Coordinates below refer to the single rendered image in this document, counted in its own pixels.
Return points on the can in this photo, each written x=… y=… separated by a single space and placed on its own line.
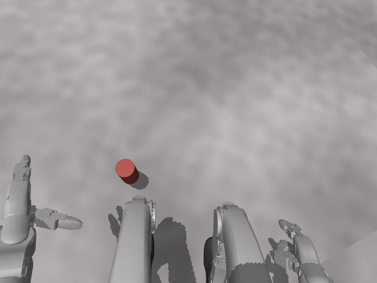
x=127 y=171

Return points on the right robot hand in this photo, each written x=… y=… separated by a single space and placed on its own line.
x=292 y=256

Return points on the left robot hand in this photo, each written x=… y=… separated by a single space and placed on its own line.
x=17 y=201

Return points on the right robot arm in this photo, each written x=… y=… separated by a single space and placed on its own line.
x=313 y=273

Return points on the left robot arm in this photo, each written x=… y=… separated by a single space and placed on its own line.
x=17 y=246

